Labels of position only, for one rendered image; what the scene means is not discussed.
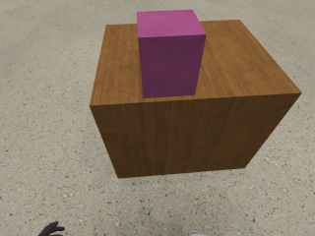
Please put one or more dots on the carton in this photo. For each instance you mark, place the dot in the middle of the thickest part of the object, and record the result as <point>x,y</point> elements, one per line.
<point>171,46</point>

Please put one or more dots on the pedestal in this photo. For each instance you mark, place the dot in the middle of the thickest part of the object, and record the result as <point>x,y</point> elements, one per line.
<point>241,96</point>

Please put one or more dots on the left robot hand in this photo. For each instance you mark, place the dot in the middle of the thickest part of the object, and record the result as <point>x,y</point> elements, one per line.
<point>51,228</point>

